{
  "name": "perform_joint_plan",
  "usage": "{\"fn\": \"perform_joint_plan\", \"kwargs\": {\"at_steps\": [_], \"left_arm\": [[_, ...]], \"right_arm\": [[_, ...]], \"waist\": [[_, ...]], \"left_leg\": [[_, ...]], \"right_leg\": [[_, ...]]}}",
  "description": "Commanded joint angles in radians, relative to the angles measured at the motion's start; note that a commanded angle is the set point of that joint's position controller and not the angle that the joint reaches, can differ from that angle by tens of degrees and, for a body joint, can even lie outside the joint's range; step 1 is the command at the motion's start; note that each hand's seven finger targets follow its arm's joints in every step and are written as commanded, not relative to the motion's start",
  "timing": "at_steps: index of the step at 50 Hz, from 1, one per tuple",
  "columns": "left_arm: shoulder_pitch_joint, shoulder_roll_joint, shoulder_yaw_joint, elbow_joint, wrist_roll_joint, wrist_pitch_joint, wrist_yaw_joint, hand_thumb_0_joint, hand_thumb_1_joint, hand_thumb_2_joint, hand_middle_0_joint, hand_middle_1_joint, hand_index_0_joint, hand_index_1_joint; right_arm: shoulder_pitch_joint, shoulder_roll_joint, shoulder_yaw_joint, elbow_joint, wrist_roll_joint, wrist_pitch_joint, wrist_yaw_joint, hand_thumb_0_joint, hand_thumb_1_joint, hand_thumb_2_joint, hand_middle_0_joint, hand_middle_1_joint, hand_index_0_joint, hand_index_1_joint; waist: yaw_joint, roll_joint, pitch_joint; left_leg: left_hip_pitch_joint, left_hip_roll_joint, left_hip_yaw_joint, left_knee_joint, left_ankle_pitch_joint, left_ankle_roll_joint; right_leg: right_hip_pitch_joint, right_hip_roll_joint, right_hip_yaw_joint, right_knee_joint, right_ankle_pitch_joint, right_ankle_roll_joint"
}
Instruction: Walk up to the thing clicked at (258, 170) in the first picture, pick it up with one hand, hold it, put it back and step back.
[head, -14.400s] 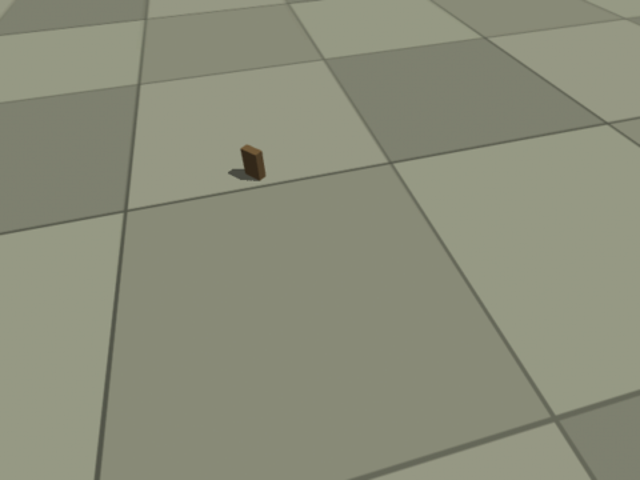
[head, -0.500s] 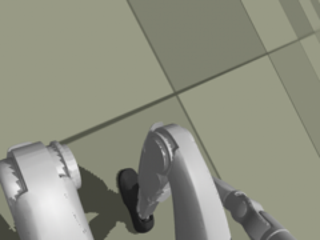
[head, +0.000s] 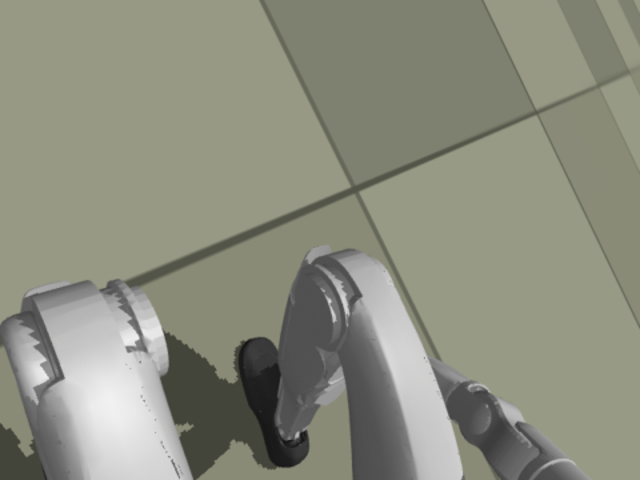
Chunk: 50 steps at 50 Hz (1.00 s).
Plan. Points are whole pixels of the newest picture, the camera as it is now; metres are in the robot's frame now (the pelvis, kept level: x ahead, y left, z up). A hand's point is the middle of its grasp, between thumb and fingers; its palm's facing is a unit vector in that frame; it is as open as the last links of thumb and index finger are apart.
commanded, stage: close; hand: left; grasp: from the side
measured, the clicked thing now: out of the picture +0.40 +0.31 -0.20
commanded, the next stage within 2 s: settle in 0.24 s
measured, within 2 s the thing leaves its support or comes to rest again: leaves its support in 0.70 s
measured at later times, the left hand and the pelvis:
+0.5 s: hand out of the picture +0.37 +0.32 -0.17, palm faces +0.48 -0.88 +0.02, open 13.2 cm; pelvis +0.00 +0.00 +0.00, yaw +0 degrees
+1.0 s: hand out of the picture +0.35 +0.33 -0.09, palm faces +0.45 -0.89 -0.02, open 13.3 cm; pelvis +0.01 -0.01 +0.03, yaw +3 degrees
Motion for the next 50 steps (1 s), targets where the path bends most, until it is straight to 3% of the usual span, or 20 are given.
{"fn": "perform_joint_plan", "kwargs": {"at_steps": [1, 4, 6, 12, 16, 20, 21, 22, 27, 29, 30, 31, 32, 35, 41, 42, 43, 47, 49, 50], "left_arm": [[-0.087, 0.085, -0.025, -0.078, 0.013, -0.046, -0.015, 0.000, 0.126, 1.021, -1.014, -1.059, -1.020, -1.065], [-0.083, 0.082, -0.025, -0.089, 0.012, -0.048, -0.013, 0.000, 0.120, 1.034, -1.049, -1.088, -1.056, -1.094], [-0.074, 0.050, -0.049, -0.084, 0.012, -0.046, -0.015, 0.000, 0.105, 1.050, -1.084, -1.120, -1.093, -1.125], [-0.101, 0.074, -0.047, -0.100, 0.017, -0.045, -0.008, 0.000, 0.039, 1.080, -1.115, -1.162, -1.125, -1.169], [-0.106, 0.090, -0.030, -0.102, 0.014, -0.053, 0.001, 0.000, -0.005, 1.087, -1.148, -1.191, -1.159, -1.198], [-0.079, 0.078, -0.021, -0.101, 0.012, -0.058, 0.001, 0.000, 0.046, 1.234, -1.221, -1.303, -1.215, -1.333], [-0.090, 0.101, -0.009, -0.120, 0.010, -0.062, 0.000, 0.000, 0.043, 1.239, -1.229, -1.311, -1.222, -1.341], [-0.088, 0.083, -0.025, -0.116, 0.009, -0.059, -0.004, 0.000, 0.035, 1.246, -1.234, -1.318, -1.228, -1.349], [-0.096, 0.107, -0.002, -0.214, -0.002, -0.057, -0.019, 0.000, 0.054, 1.251, -1.248, -1.333, -1.243, -1.361], [-0.095, 0.118, 0.004, -0.260, 0.006, -0.044, -0.019, 0.000, 0.043, 1.248, -1.248, -1.333, -1.243, -1.362], [-0.077, 0.095, -0.007, -0.264, 0.005, -0.034, -0.022, 0.000, 0.045, 1.253, -1.252, -1.340, -1.248, -1.368], [-0.107, 0.126, 0.019, -0.342, 0.001, -0.034, -0.018, 0.000, 0.049, 1.260, -1.246, -1.338, -1.241, -1.368], [-0.092, 0.098, 0.000, -0.346, 0.000, -0.022, -0.019, 0.000, 0.023, 1.245, -1.244, -1.335, -1.240, -1.364], [-0.122, 0.110, 0.020, -0.496, -0.016, -0.004, -0.015, 0.000, 0.008, 1.233, -1.255, -1.341, -1.252, -1.369], [-0.084, 0.021, -0.055, -0.596, -0.002, 0.084, -0.031, 0.000, -0.005, 1.222, -1.243, -1.333, -1.240, -1.361], [-0.111, 0.047, -0.036, -0.669, -0.002, 0.093, -0.031, 0.000, -0.009, 1.211, -1.247, -1.336, -1.246, -1.361], [-0.061, 0.022, -0.055, -0.648, 0.002, 0.117, -0.035, 0.000, -0.007, 1.204, -1.232, -1.334, -1.234, -1.356], [-0.078, -0.081, -0.107, -0.627, -0.006, 0.180, -0.044, 0.000, -0.006, 1.211, -1.249, -1.342, -1.251, -1.365], [-0.079, -0.052, -0.063, -0.690, -0.021, 0.198, -0.043, 0.000, 0.002, 1.203, -1.254, -1.346, -1.259, -1.366], [-0.096, -0.049, -0.069, -0.738, -0.021, 0.205, -0.048, 0.000, 0.002, 1.196, -1.235, -1.333, -1.240, -1.352]], "right_arm": [[0.001, -0.366, -0.138, -0.021, 0.001, 0.014, -0.018, 0.000, -0.878, -0.895, 0.199, 0.300, 0.199, 0.300], [-0.012, -0.370, -0.141, -0.029, 0.002, 0.014, -0.017, 0.000, -0.881, -0.895, 0.199, 0.300, 0.199, 0.300], [-0.005, -0.364, -0.141, -0.016, 0.000, 0.016, -0.014, 0.000, -0.884, -0.895, 0.199, 0.299, 0.199, 0.299], [-0.022, -0.355, -0.139, -0.021, 0.002, 0.013, -0.017, 0.000, -0.885, -0.895, 0.199, 0.300, 0.199, 0.300], [-0.018, -0.357, -0.133, -0.022, -0.001, 0.014, -0.017, 0.000, -0.891, -0.896, 0.199, 0.299, 0.199, 0.299], [-0.017, -0.363, -0.139, -0.025, -0.003, 0.017, -0.017, 0.000, -0.908, -0.904, 0.200, 0.300, 0.200, 0.300], [-0.023, -0.365, -0.140, -0.037, 0.000, 0.015, -0.018, 0.000, -0.911, -0.905, 0.200, 0.300, 0.199, 0.300], [-0.016, -0.358, -0.138, -0.024, 0.001, 0.017, -0.018, 0.000, -0.914, -0.906, 0.200, 0.300, 0.199, 0.300], [0.007, -0.357, -0.150, -0.023, 0.004, 0.016, -0.018, 0.000, -0.913, -0.904, 0.200, 0.300, 0.199, 0.300], [0.013, -0.358, -0.162, -0.021, 0.009, 0.020, -0.019, 0.000, -0.916, -0.905, 0.200, 0.300, 0.199, 0.300], [0.013, -0.358, -0.167, -0.025, 0.010, 0.022, -0.019, 0.000, -0.914, -0.904, 0.200, 0.300, 0.200, 0.300], [0.028, -0.358, -0.174, -0.019, 0.011, 0.023, -0.019, 0.000, -0.911, -0.904, 0.200, 0.300, 0.199, 0.300], [0.026, -0.351, -0.179, -0.023, 0.017, 0.023, -0.018, 0.000, -0.915, -0.905, 0.200, 0.300, 0.200, 0.300], [0.057, -0.339, -0.200, -0.012, 0.028, 0.021, -0.015, 0.000, -0.916, -0.904, 0.200, 0.300, 0.199, 0.300], [0.090, -0.314, -0.261, -0.004, 0.062, 0.025, -0.024, 0.000, -0.914, -0.903, 0.200, 0.300, 0.200, 0.300], [0.105, -0.308, -0.273, 0.004, 0.069, 0.027, -0.025, 0.000, -0.914, -0.903, 0.200, 0.300, 0.200, 0.300], [0.113, -0.299, -0.282, 0.003, 0.079, 0.029, -0.025, 0.000, -0.912, -0.902, 0.200, 0.300, 0.200, 0.300], [0.122, -0.287, -0.320, -0.007, 0.114, 0.027, -0.023, 0.000, -0.912, -0.901, 0.200, 0.300, 0.200, 0.300], [0.145, -0.278, -0.339, -0.005, 0.130, 0.028, -0.024, 0.000, -0.907, -0.900, 0.200, 0.300, 0.200, 0.300], [0.150, -0.269, -0.350, 0.001, 0.135, 0.029, -0.023, 0.000, -0.904, -0.899, 0.200, 0.300, 0.200, 0.300]], "waist": [[-0.096, 0.537, -0.482], [-0.091, 0.537, -0.477], [-0.098, 0.539, -0.478], [-0.095, 0.524, -0.445], [-0.094, 0.521, -0.479], [-0.087, 0.529, -0.483], [-0.085, 0.530, -0.490], [-0.085, 0.542, -0.483], [-0.075, 0.570, -0.545], [-0.064, 0.607, -0.550], [-0.067, 0.613, -0.561], [-0.059, 0.641, -0.594], [-0.056, 0.647, -0.598], [-0.039, 0.691, -0.654], [-0.023, 0.678, -0.687], [-0.003, 0.704, -0.708], [0.001, 0.699, -0.714], [-0.008, 0.623, -0.696], [0.031, 0.619, -0.744], [0.041, 0.622, -0.765]], "left_leg": [[0.362, 0.055, 0.085, -0.388, 0.062, -0.039], [0.359, 0.054, 0.083, -0.393, 0.060, -0.041], [0.368, 0.054, 0.079, -0.393, 0.065, -0.044], [0.330, 0.051, 0.093, -0.385, 0.006, -0.033], [0.343, 0.052, 0.086, -0.382, 0.041, -0.035], [0.369, 0.054, 0.080, -0.393, 0.051, -0.039], [0.365, 0.054, 0.081, -0.391, 0.056, -0.037], [0.364, 0.052, 0.087, -0.392, 0.048, -0.037], [0.384, 0.051, 0.100, -0.389, 0.087, -0.037], [0.409, 0.054, 0.097, -0.407, 0.087, -0.043], [0.418, 0.054, 0.099, -0.411, 0.082, -0.044], [0.440, 0.054, 0.102, -0.410, 0.103, -0.045], [0.438, 0.051, 0.111, -0.414, 0.092, -0.044], [0.452, 0.045, 0.127, -0.430, 0.092, -0.043], [0.440, 0.039, 0.153, -0.459, 0.062, -0.035], [0.447, 0.037, 0.157, -0.467, 0.067, -0.036], [0.440, 0.032, 0.164, -0.473, 0.061, -0.032], [0.391, 0.025, 0.163, -0.497, 0.016, -0.023], [0.397, 0.019, 0.173, -0.503, 0.020, -0.019], [0.405, 0.019, 0.180, -0.506, 0.024, -0.018]], "right_leg": [[0.189, 0.027, -0.130, -0.146, 0.116, -0.078], [0.188, 0.024, -0.130, -0.143, 0.114, -0.078], [0.189, 0.026, -0.131, -0.144, 0.117, -0.077], [0.172, 0.025, -0.123, -0.163, 0.070, -0.078], [0.192, 0.027, -0.125, -0.156, 0.095, -0.077], [0.188, 0.025, -0.128, -0.150, 0.102, -0.078], [0.189, 0.025, -0.127, -0.148, 0.109, -0.079], [0.194, 0.024, -0.123, -0.153, 0.101, -0.078], [0.217, 0.026, -0.116, -0.156, 0.130, -0.080], [0.203, 0.022, -0.110, -0.148, 0.126, -0.082], [0.203, 0.020, -0.108, -0.150, 0.124, -0.082], [0.215, 0.020, -0.103, -0.147, 0.141, -0.083], [0.207, 0.017, -0.095, -0.151, 0.132, -0.085], [0.213, 0.016, -0.083, -0.157, 0.134, -0.091], [0.180, 0.008, -0.046, -0.187, 0.118, -0.098], [0.160, 0.006, -0.041, -0.181, 0.121, -0.101], [0.158, 0.005, -0.033, -0.187, 0.114, -0.103], [0.117, -0.006, -0.026, -0.199, 0.086, -0.100], [0.129, -0.010, -0.016, -0.208, 0.083, -0.100], [0.119, -0.012, -0.007, -0.210, 0.080, -0.103]]}}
